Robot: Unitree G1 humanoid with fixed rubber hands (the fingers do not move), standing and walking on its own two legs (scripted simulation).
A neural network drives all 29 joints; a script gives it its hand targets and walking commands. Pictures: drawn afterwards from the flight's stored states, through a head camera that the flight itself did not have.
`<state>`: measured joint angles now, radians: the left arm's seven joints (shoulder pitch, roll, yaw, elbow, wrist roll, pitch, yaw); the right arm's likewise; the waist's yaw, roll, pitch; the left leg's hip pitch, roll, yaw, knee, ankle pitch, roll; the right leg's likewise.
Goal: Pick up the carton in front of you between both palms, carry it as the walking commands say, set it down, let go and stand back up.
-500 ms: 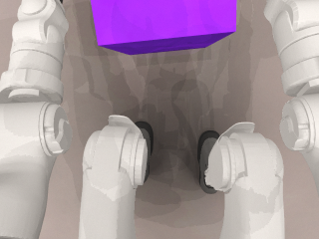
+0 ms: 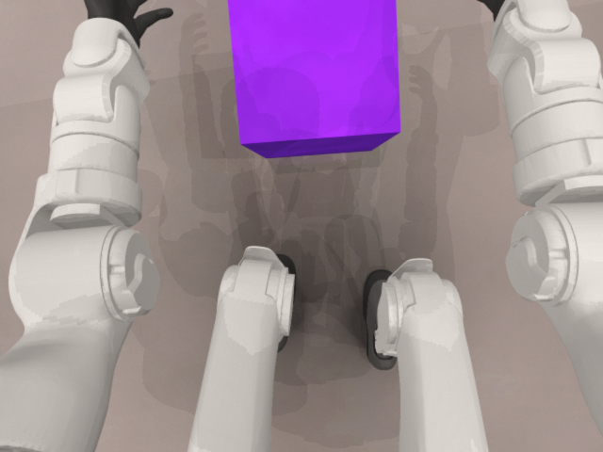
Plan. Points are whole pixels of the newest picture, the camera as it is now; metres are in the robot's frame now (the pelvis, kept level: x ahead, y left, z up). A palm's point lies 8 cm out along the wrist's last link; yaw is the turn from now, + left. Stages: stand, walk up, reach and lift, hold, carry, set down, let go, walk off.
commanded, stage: set down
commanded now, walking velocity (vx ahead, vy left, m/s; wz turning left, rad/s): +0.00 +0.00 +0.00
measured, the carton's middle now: (314, 85) +0.56 +0.06 -0.35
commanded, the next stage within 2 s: let go in 0.50 s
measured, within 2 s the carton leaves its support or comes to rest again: neither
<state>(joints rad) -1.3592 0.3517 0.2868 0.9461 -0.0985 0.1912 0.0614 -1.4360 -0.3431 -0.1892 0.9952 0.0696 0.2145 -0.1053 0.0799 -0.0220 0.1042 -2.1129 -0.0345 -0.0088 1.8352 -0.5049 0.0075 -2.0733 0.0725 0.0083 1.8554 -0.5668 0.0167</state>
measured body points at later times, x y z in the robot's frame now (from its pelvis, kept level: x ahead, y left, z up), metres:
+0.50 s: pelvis +0.02 +0.00 +0.14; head +0.35 +0.02 +0.45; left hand +0.55 +0.26 +0.04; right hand +0.60 -0.14 +0.04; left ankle +0.11 +0.11 -0.44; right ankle +0.09 -0.12 -0.44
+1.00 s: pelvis +0.08 +0.01 +0.25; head +0.31 +0.02 +0.64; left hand +0.43 +0.27 +0.14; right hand +0.47 -0.17 +0.13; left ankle +0.11 +0.11 -0.44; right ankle +0.09 -0.12 -0.44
